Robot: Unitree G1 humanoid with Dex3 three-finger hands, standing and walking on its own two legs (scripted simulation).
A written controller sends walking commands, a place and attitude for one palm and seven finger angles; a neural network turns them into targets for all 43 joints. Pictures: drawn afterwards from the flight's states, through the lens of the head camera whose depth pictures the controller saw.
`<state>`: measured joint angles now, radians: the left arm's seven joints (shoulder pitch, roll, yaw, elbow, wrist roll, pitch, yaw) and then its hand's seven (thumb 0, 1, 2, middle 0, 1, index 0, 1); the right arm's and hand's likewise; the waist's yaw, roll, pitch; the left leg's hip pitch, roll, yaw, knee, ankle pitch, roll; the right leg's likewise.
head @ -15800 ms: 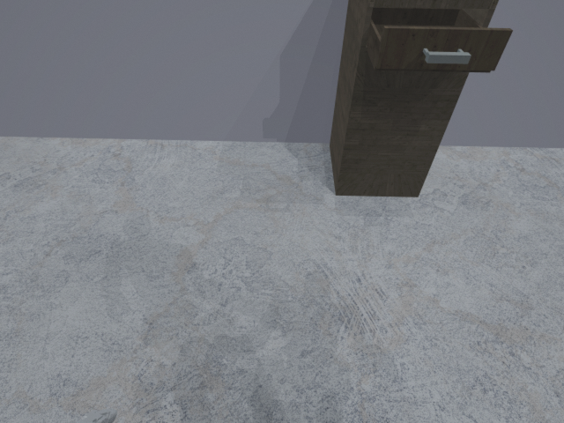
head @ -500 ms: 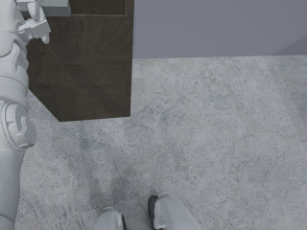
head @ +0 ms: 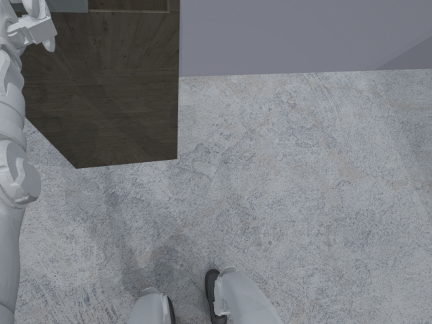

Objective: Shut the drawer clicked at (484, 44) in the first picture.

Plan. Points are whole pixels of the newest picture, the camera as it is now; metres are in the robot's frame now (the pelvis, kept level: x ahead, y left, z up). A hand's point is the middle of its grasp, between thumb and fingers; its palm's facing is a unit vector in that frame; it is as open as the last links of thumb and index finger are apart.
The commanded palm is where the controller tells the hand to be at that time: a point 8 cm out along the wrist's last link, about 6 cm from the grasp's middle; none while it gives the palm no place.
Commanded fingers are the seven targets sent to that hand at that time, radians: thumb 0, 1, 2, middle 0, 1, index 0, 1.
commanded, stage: pull the fist back off the drawer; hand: left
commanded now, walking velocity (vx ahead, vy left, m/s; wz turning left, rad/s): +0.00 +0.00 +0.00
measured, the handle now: out of the picture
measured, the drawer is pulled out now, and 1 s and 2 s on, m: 0.00 0.00 0.00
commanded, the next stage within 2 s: draw the hand back to the body in 0.34 s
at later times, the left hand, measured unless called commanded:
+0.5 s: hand (48, 27) +0.58 +0.16 +0.12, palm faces -0.02 -1.00 -0.01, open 3.2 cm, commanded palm +0.53 +0.20 +0.12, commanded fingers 0.00 0.90 0.90 -1.40 -1.60 -1.40 -1.60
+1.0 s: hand out of the picture +0.41 +0.20 +0.17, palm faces +0.03 -0.99 -0.11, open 3.3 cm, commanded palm +0.37 +0.24 +0.17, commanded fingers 0.00 0.90 0.90 -1.40 -1.60 -1.40 -1.60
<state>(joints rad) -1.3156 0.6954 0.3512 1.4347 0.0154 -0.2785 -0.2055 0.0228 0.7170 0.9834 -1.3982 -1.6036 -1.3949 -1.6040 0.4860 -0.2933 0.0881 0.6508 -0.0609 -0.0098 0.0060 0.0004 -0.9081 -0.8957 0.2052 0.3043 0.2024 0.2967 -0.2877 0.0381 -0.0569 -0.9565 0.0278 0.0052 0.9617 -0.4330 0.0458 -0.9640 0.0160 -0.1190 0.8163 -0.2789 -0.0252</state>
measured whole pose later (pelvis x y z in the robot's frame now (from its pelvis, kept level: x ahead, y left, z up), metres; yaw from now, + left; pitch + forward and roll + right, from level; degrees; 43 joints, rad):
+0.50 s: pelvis +0.05 +0.00 +0.02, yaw -2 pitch +21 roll -3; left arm -0.98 0.51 0.40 1.16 -0.06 -0.31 -0.20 0.02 0.89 0.91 -1.40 -1.60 -1.40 -1.60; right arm 0.47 -0.27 0.04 0.61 -0.03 0.07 0.03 0.00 -0.91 -0.90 0.20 0.30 0.20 0.30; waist -0.19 0.04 -0.10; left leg -0.76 0.03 0.05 0.86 -0.48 0.05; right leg -0.80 0.03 -0.07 0.76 -0.33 -0.01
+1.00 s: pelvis +0.05 +0.00 +0.05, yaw +0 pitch +6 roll -2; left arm -0.26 0.32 0.22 0.33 -0.19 -0.10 -0.20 0.02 0.90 0.90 -1.40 -1.60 -1.40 -1.60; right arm 0.22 -0.27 0.03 0.56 0.04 -0.02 -0.02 0.01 -0.91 -0.90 0.20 0.30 0.20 0.30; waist 0.00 0.05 -0.09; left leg -0.33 -0.01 0.02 0.63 -0.41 0.04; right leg -0.39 0.01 -0.07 0.59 -0.30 -0.01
